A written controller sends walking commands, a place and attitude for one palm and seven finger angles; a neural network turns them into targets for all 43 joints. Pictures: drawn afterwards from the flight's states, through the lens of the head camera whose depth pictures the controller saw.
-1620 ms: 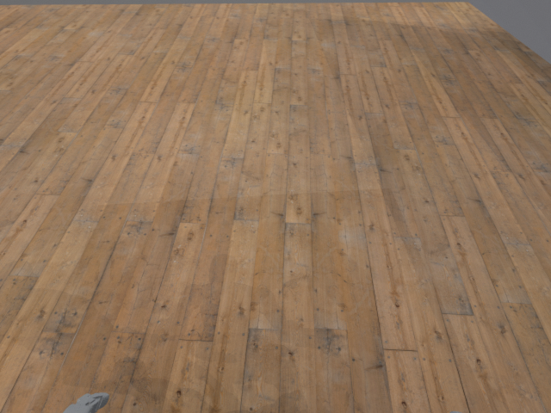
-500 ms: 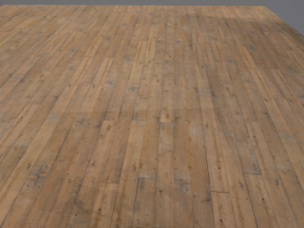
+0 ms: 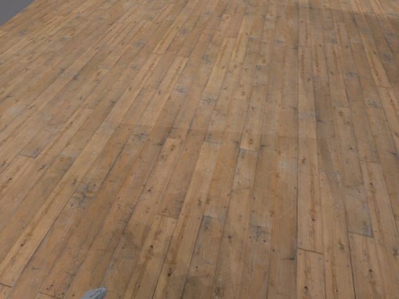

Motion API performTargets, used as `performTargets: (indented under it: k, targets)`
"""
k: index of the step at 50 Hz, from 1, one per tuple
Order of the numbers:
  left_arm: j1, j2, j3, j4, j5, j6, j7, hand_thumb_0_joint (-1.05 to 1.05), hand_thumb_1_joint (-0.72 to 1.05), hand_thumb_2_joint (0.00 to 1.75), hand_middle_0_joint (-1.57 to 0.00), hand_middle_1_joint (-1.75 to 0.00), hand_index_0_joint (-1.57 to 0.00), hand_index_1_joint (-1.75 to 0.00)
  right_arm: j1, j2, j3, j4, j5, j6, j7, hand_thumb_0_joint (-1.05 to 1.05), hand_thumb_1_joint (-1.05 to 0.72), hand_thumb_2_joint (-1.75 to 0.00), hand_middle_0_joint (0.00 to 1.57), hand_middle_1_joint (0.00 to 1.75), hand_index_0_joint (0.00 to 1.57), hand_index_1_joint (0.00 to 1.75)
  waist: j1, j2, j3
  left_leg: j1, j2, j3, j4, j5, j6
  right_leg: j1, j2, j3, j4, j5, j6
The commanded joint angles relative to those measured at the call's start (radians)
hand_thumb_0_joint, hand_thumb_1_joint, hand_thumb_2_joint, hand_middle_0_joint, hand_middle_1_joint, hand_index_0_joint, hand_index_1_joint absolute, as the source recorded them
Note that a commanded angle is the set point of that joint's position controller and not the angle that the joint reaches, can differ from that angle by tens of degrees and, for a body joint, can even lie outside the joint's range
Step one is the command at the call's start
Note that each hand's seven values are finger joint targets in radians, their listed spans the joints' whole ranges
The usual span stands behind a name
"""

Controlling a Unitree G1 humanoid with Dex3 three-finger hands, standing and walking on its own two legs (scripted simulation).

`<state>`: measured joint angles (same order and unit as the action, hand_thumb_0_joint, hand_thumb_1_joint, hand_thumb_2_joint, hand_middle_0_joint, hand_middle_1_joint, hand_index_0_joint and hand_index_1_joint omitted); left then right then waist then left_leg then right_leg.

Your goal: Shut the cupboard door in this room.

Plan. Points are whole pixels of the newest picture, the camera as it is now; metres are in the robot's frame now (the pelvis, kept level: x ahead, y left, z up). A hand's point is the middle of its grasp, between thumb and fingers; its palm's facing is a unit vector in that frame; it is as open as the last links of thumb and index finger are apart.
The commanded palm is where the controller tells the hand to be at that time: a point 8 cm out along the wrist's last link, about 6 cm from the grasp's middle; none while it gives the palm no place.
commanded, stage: turn or walk to find it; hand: left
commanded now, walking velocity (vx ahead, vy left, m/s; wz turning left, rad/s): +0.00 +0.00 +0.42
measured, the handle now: out of the picture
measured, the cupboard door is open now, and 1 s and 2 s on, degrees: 78 78 78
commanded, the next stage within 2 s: stand and wait in 1.90 s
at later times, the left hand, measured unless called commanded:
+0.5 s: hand out of the picture -0.06 +0.22 -0.19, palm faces +0.26 -0.93 -0.24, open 7.4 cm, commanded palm none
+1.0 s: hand out of the picture -0.02 +0.19 -0.14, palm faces +0.42 -0.86 -0.28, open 7.4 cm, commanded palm none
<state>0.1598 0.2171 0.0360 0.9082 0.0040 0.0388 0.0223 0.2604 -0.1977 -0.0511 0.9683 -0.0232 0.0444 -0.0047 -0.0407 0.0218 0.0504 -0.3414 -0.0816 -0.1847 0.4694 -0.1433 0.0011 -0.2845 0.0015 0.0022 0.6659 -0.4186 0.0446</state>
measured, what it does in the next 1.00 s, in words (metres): steps on the spot, turning left: right foot, then left foot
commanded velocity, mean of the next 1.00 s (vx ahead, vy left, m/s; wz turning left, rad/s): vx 0.00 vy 0.00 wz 0.42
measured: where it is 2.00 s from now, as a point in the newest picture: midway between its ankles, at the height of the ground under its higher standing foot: outside the picture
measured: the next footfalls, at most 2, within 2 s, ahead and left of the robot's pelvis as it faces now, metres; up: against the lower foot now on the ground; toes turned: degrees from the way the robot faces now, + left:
right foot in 0.04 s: +0.01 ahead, -0.12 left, +0.00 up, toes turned +1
left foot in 0.44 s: -0.02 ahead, +0.13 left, +0.00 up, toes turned +16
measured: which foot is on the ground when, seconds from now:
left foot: down 0.00-0.04, up 0.06-0.42, down 0.44-0.86, up 0.88-1.00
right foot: up 0.00-0.02, down 0.04-0.44, up 0.46-0.84, down 0.86-1.00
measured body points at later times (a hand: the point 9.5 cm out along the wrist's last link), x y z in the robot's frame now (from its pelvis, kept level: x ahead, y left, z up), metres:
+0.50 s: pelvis -0.02 +0.01 -0.01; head +0.02 +0.05 +0.44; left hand -0.08 +0.27 -0.17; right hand +0.15 -0.21 -0.14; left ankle -0.06 +0.12 -0.74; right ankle -0.03 -0.12 -0.71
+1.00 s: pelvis -0.02 -0.03 +0.00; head +0.01 -0.05 +0.45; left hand -0.04 +0.23 -0.12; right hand +0.13 -0.24 -0.16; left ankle -0.10 +0.09 -0.66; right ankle +0.03 -0.11 -0.74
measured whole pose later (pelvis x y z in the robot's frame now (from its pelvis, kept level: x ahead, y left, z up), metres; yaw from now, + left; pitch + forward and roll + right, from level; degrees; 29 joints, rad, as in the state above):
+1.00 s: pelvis -0.02 -0.03 +0.00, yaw +26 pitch -1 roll +2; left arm 0.21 0.18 0.03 0.88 0.02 0.01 0.02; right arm 0.23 -0.25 -0.08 0.98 -0.02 0.07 0.01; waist -0.02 0.04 0.06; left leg -0.46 -0.03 -0.04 1.12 -0.42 -0.04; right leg -0.24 -0.06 -0.12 0.54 -0.29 -0.03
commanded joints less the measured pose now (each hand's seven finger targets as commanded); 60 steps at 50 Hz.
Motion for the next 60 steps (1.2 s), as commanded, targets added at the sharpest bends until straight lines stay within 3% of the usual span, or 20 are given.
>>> performTargets:
  k: [1,2,4,7,16,19,20,21,22,23,28,34,40,41,42,43,45,49,54,60]
  targets:
    - [0.176,0.203,0.061,-0.038,0.021,-0.031,0.024,0.0,0.9,0.9,-0.2,-0.3,-0.2,-0.3,-0.011,-0.12,-0.052,-0.11,0.014,-0.005,0.004,0.0,-0.9,-0.9,0.2,0.3,0.2,0.3,0.073,-0.164,-0.093,-0.274,0.035,-0.041,0.183,-0.27,0.004,0.341,-0.267,0.253,-0.426,-0.001,-0.099]
    - [0.124,0.253,0.061,-0.069,0.024,-0.028,0.023,0.0,0.9,0.9,-0.2,-0.3,-0.2,-0.3,-0.04,-0.119,-0.055,-0.134,0.002,-0.005,0.001,0.0,-0.9,-0.9,0.2,0.3,0.2,0.3,0.08,-0.292,-0.017,-0.327,-0.018,0.094,0.434,-0.381,-0.036,0.168,-0.464,0.421,-0.481,0.012,-0.19]
    - [0.029,0.195,0.053,-0.09,0.018,-0.036,0.028,0.0,0.9,0.9,-0.2,-0.3,-0.2,-0.3,-0.046,-0.143,-0.066,-0.112,-0.001,0.011,0.013,0.0,-0.9,-0.9,0.2,0.3,0.2,0.3,0.027,-0.202,0.026,-0.238,0.052,0.072,0.644,-0.318,-0.02,-0.026,-0.384,0.318,-0.463,0.067,-0.192]
    - [0.011,0.146,0.034,-0.089,0.018,-0.051,0.019,0.0,0.9,0.9,-0.2,-0.3,-0.2,-0.3,0.002,-0.123,-0.054,-0.066,0.002,0.01,0.022,0.0,-0.9,-0.9,0.2,0.3,0.2,0.3,0.003,-0.175,0.018,-0.228,0.077,0.142,0.724,-0.2,-0.049,0.048,-0.276,0.092,-0.368,0.342,-0.171]
    - [0.198,0.212,0.051,-0.016,0.031,-0.044,0.017,0.0,0.9,0.9,-0.2,-0.3,-0.2,-0.3,-0.167,-0.096,-0.019,-0.096,0.015,-0.001,0.02,0.0,-0.9,-0.9,0.2,0.3,0.2,0.3,0.095,-0.226,-0.049,-0.102,0.082,0.247,0.328,-0.315,-0.054,0.227,-0.317,0.033,-0.234,0.764,-0.195]
    - [0.176,0.22,0.057,-0.004,0.028,-0.04,0.018,0.0,0.9,0.9,-0.2,-0.3,-0.2,-0.3,-0.12,-0.107,-0.017,-0.081,0.019,-0.013,0.015,0.0,-0.9,-0.9,0.2,0.3,0.2,0.3,0.066,-0.238,-0.092,0.027,0.073,0.277,0.106,-0.22,-0.038,0.229,-0.308,-0.011,-0.144,0.813,-0.149]
    - [0.166,0.214,0.058,-0.003,0.02,-0.037,0.017,0.0,0.9,0.9,-0.2,-0.3,-0.2,-0.3,-0.078,-0.126,-0.02,-0.072,0.015,-0.02,0.013,0.0,-0.9,-0.9,0.2,0.3,0.2,0.3,0.038,-0.199,-0.115,0.133,0.077,0.274,-0.036,-0.093,-0.026,0.187,-0.288,-0.05,-0.069,0.78,-0.108]
    - [0.164,0.188,0.053,-0.018,0.011,-0.034,0.013,0.0,0.9,0.9,-0.2,-0.3,-0.2,-0.3,-0.022,-0.187,-0.034,-0.061,0.008,-0.032,0.011,0.0,-0.9,-0.9,0.2,0.3,0.2,0.3,0.007,-0.057,-0.175,0.334,0.18,0.18,-0.096,0.175,0.015,0.048,-0.239,-0.111,0.085,0.604,-0.052]
    - [0.167,0.119,0.04,-0.055,0.008,-0.03,0.004,0.0,0.9,0.9,-0.2,-0.3,-0.2,-0.3,0.014,-0.285,-0.055,-0.057,0.005,-0.035,0.008,0.0,-0.9,-0.9,0.2,0.3,0.2,0.3,0.0,0.24,-0.181,0.482,0.446,-0.132,-0.07,0.638,0.144,-0.244,-0.113,-0.148,0.28,-0.073,0.018]
    - [0.111,0.114,0.029,-0.073,0.017,-0.017,0.012,0.0,0.9,0.9,-0.2,-0.3,-0.2,-0.3,0.058,-0.299,-0.061,-0.04,0.014,-0.027,0.001,0.0,-0.9,-0.9,0.2,0.3,0.2,0.3,-0.023,0.195,-0.172,0.418,0.498,-0.123,-0.063,0.777,0.219,-0.257,-0.104,-0.067,0.393,-0.237,0.019]
    - [0.086,0.115,0.039,-0.026,0.01,-0.006,-0.002,0.0,0.9,0.9,-0.2,-0.3,-0.2,-0.3,-0.074,-0.205,-0.031,-0.075,0.008,-0.038,-0.018,0.0,-0.9,-0.9,0.2,0.3,0.2,0.3,0.03,0.14,-0.07,0.255,0.319,0.021,-0.089,0.544,0.164,-0.231,-0.107,-0.026,0.445,-0.026,0.035]
    - [0.043,0.095,0.038,-0.053,0.009,-0.002,-0.004,0.0,0.9,0.9,-0.2,-0.3,-0.2,-0.3,-0.053,-0.213,-0.042,-0.081,0.002,-0.032,-0.014,0.0,-0.9,-0.9,0.2,0.3,0.2,0.3,0.016,0.13,-0.06,0.221,0.31,-0.053,-0.11,0.381,0.183,-0.175,-0.075,-0.035,0.256,-0.027,0.039]
    - [0.128,0.091,0.039,-0.057,0.003,-0.025,0.003,0.0,0.9,0.9,-0.2,-0.3,-0.2,-0.3,-0.092,-0.213,-0.054,-0.101,0.001,-0.021,-0.005,0.0,-0.9,-0.9,0.2,0.3,0.2,0.3,0.064,0.118,-0.081,0.091,0.263,-0.09,-0.021,0.29,0.136,0.072,-0.032,-0.056,-0.113,0.128,0.02]
    - [0.154,0.113,0.046,-0.05,0.006,-0.034,0.005,0.0,0.9,0.9,-0.2,-0.3,-0.2,-0.3,-0.091,-0.192,-0.053,-0.105,0.006,-0.021,-0.002,0.0,-0.9,-0.9,0.2,0.3,0.2,0.3,0.078,0.068,-0.086,0.014,0.217,-0.065,0.038,0.177,0.092,0.178,-0.058,-0.041,-0.239,0.226,0.015]
    - [0.176,0.188,0.059,-0.052,0.021,-0.047,0.014,0.0,0.9,0.9,-0.2,-0.3,-0.2,-0.3,-0.061,-0.132,-0.044,-0.114,0.015,-0.022,0.005,0.0,-0.9,-0.9,0.2,0.3,0.2,0.3,0.083,-0.143,-0.105,-0.135,0.111,0.042,0.214,-0.076,0.025,0.296,-0.249,0.15,-0.341,0.275,-0.038]
    - [0.176,0.26,0.069,-0.064,0.026,-0.048,0.014,0.0,0.9,0.9,-0.2,-0.3,-0.2,-0.3,-0.064,-0.098,-0.04,-0.142,0.01,-0.02,0.005,0.0,-0.9,-0.9,0.2,0.3,0.2,0.3,0.089,-0.337,-0.085,-0.24,0.007,0.143,0.438,-0.438,-0.024,0.259,-0.467,0.351,-0.379,0.41,-0.156]
    - [0.106,0.21,0.066,-0.081,0.019,-0.045,0.02,0.0,0.9,0.9,-0.2,-0.3,-0.2,-0.3,-0.091,-0.14,-0.058,-0.116,0.004,0.003,0.007,0.0,-0.9,-0.9,0.2,0.3,0.2,0.3,0.074,-0.249,-0.038,-0.2,0.07,0.088,0.696,-0.384,-0.018,0.085,-0.422,0.303,-0.408,0.271,-0.211]
    - [0.024,0.139,0.042,-0.092,0.021,-0.05,0.018,0.0,0.9,0.9,-0.2,-0.3,-0.2,-0.3,-0.031,-0.108,-0.05,-0.059,0.0,0.013,0.026,0.0,-0.9,-0.9,0.2,0.3,0.2,0.3,0.025,-0.165,-0.01,-0.174,0.103,0.151,0.719,-0.233,-0.051,0.056,-0.303,0.053,-0.375,0.306,-0.161]
    - [0.112,0.174,0.051,-0.045,0.026,-0.046,0.018,0.0,0.9,0.9,-0.2,-0.3,-0.2,-0.3,-0.1,-0.093,-0.036,-0.067,0.006,0.013,0.024,0.0,-0.9,-0.9,0.2,0.3,0.2,0.3,0.073,-0.18,-0.015,-0.134,0.11,0.209,0.508,-0.302,-0.063,0.138,-0.337,0.012,-0.345,0.431,-0.186]
    - [0.131,0.206,0.064,-0.013,0.029,-0.037,0.015,0.0,0.9,0.9,-0.2,-0.3,-0.2,-0.3,-0.091,-0.083,-0.02,-0.065,0.015,-0.006,0.017,0.0,-0.9,-0.9,0.2,0.3,0.2,0.3,0.075,-0.214,-0.083,-0.004,0.1,0.273,0.224,-0.297,-0.044,0.179,-0.354,-0.023,-0.24,0.591,-0.179]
